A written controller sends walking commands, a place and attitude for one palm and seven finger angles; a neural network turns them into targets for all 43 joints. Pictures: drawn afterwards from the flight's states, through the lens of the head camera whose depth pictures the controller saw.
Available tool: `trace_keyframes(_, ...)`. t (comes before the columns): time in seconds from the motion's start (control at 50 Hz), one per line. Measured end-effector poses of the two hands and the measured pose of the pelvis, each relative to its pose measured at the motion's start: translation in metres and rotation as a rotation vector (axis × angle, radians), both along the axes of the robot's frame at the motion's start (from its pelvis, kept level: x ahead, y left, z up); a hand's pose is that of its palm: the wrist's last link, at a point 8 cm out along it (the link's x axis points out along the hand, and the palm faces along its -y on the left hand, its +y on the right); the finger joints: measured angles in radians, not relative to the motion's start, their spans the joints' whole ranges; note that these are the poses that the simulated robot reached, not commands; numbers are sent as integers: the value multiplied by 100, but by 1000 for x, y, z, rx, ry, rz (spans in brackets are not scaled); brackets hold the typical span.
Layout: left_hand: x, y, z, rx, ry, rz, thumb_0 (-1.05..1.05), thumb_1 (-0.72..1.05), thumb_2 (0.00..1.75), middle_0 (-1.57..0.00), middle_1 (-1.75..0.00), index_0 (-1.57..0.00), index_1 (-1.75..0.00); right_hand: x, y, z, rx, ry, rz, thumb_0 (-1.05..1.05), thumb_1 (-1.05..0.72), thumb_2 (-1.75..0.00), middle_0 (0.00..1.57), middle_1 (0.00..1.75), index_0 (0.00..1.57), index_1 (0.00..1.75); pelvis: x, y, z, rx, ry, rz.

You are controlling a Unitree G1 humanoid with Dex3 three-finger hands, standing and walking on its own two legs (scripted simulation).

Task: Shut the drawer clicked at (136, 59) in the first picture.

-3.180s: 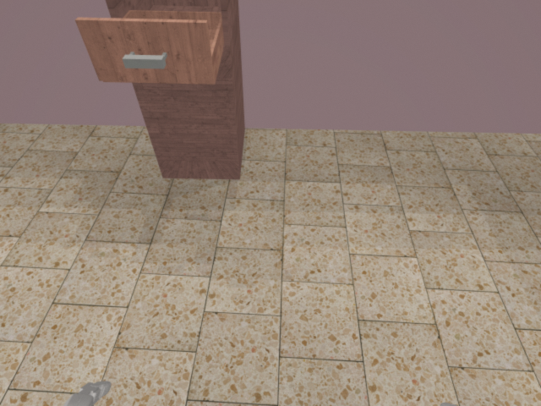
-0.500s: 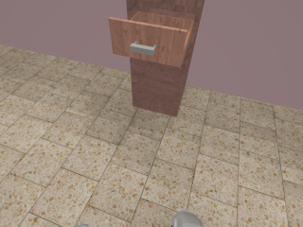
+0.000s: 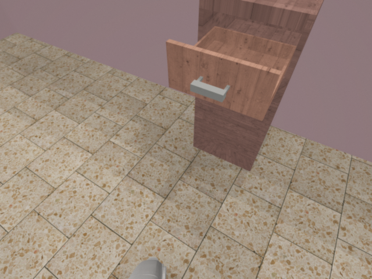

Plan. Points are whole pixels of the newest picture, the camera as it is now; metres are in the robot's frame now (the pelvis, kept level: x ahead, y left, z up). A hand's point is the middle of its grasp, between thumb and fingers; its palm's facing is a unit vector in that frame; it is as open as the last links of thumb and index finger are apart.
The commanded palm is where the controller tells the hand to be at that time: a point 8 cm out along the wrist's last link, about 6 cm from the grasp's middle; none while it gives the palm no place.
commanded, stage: turn to face it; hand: left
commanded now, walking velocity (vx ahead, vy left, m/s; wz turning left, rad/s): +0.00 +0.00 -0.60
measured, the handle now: (210, 87) +0.66 -0.01 +0.02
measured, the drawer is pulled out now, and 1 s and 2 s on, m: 0.28 0.28 0.28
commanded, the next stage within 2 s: take the last steps up to it in 0.60 s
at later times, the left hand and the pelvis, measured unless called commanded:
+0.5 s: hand (111, 277) +0.14 +0.20 -0.16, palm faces -0.17 -0.94 -0.29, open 7.4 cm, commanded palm none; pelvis +0.01 +0.01 -0.01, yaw -16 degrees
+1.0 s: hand out of the picture +0.12 +0.16 -0.18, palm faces -0.29 -0.94 -0.16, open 7.4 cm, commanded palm none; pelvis +0.02 +0.01 +0.00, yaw -22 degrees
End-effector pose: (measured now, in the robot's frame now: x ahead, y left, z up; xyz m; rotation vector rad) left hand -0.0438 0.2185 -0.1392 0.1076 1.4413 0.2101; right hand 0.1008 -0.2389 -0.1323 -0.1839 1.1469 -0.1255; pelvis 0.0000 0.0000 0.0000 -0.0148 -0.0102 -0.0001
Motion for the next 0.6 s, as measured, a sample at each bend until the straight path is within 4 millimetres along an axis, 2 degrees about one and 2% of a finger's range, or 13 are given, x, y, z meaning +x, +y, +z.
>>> trace_keyframes(0.06, -7, -3, -9, -48, 72, 21, 1, 91, 90, -20, -30, -20, -29, 34, 23, 1, 6, -45, 17, 0, -91, -90, 20, 29, 20, 30, 18, 10, -5, -18, -1, -37)
trace_keyframes(0.1, -6, -1, -17, -77, 109, 28, 1, 91, 90, -20, -30, -20, -29, 48, 38, 2, 8, -66, 17, 0, -91, -90, 20, 30, 20, 30, 29, 17, -9, -20, -4, -55)
trace_keyframes(0.14, 2, 3, -22, -91, 124, 23, 1, 91, 90, -20, -30, -20, -29, 53, 51, 4, 13, -77, 13, 0, -91, -90, 20, 30, 20, 30, 33, 22, -9, -9, -12, -82)
trace_keyframes(0.2, 25, 12, -22, -93, 111, -22, 1, 91, 90, -20, -30, -20, -29, 46, 60, 7, 22, -80, -30, 0, -91, -90, 20, 30, 20, 30, 34, 27, -6, -15, -25, -127)
trace_keyframes(0.26, 58, 26, -19, -71, 57, -77, 1, 90, 90, -20, -30, -20, -29, 27, 60, 8, 33, -73, -104, -1, -91, -90, 20, 30, 21, 30, 32, 29, -3, -16, -29, -160)
trace_keyframes(0.32, 95, 38, -15, -33, -15, -136, 1, 91, 90, -20, -30, -20, -29, 11, 45, 11, 15, -85, -174, -3, -92, -90, 21, 30, 21, 30, 28, 29, -2, -9, -26, -194)
trace_keyframes(0.4, 142, 44, -2, 23, -119, -210, 1, 91, 90, -20, -30, -20, -29, -25, 21, 5, -3, -39, -243, -3, -92, -90, 21, 30, 21, 30, 22, 23, -2, 1, -19, -228)
trace_keyframes(0.46, 171, 38, 8, 62, -189, -276, 1, 91, 90, -20, -30, -19, -29, -59, 2, -5, -1, 6, -306, -2, -91, -90, 21, 30, 21, 30, 17, 15, -5, 11, -17, -256)
trace_keyframes(0.52, 191, 24, 13, 97, -255, -342, 1, 91, 90, -20, -30, -19, -29, -95, -16, -22, 12, 53, -363, -1, -91, -90, 20, 30, 21, 30, 12, 2, -14, 32, -15, -282)
trace_keyframes(0.6, 196, 3, 23, 105, -287, -395, 0, 91, 90, -20, -30, -19, -29, -136, -27, -30, 23, 141, -417, 0, -91, -90, 20, 30, 20, 30, 5, -7, -12, 25, -16, -305)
